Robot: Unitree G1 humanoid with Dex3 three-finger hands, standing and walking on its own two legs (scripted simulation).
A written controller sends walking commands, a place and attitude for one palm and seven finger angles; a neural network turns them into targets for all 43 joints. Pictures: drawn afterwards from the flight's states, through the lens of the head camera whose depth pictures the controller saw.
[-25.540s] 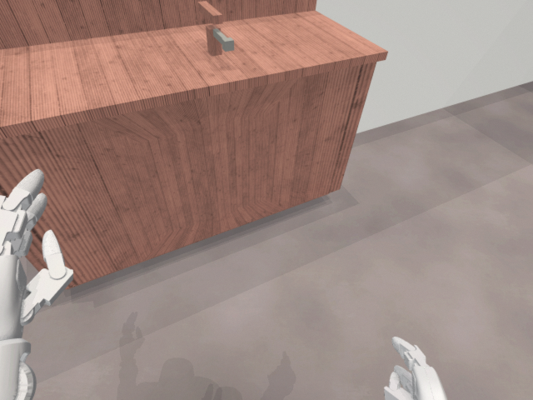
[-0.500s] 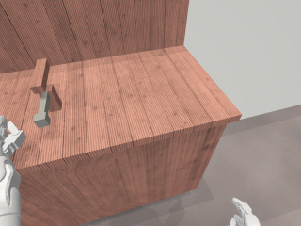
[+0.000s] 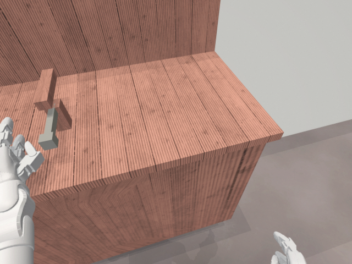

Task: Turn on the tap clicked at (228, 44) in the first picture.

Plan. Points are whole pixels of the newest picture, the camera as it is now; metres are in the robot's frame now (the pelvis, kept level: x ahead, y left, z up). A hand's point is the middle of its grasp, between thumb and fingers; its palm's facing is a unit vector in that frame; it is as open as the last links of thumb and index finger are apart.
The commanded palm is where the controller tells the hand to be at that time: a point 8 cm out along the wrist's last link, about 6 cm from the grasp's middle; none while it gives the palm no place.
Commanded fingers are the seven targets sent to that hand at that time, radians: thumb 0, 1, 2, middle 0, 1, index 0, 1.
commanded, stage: push the lever round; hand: left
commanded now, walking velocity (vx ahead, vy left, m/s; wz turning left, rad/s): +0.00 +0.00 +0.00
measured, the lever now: (48, 141) +0.33 +0.31 +0.12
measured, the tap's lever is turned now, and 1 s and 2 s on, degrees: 0 17 51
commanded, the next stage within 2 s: none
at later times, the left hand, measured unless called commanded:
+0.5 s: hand (48, 154) +0.30 +0.30 +0.11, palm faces +0.57 -0.82 -0.06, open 7.7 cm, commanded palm +0.26 +0.32 +0.11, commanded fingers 0.00 0.90 0.90 -0.15 -0.15 -0.15 -0.15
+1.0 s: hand (65, 149) +0.32 +0.27 +0.11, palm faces +0.66 -0.75 -0.05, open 7.7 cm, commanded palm +0.28 +0.29 +0.11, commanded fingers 0.00 0.90 0.90 -0.15 -0.15 -0.15 -0.15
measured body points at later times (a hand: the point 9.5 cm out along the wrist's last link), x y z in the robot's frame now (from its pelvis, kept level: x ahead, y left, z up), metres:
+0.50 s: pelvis +0.00 +0.00 +0.00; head +0.01 -0.01 +0.45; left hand +0.27 +0.34 +0.12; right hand +0.17 -0.24 -0.09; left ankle +0.02 +0.12 -0.72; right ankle -0.01 -0.09 -0.72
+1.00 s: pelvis -0.01 +0.00 +0.00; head +0.00 -0.01 +0.45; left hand +0.28 +0.31 +0.12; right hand +0.17 -0.24 -0.10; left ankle +0.02 +0.12 -0.72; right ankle -0.01 -0.09 -0.72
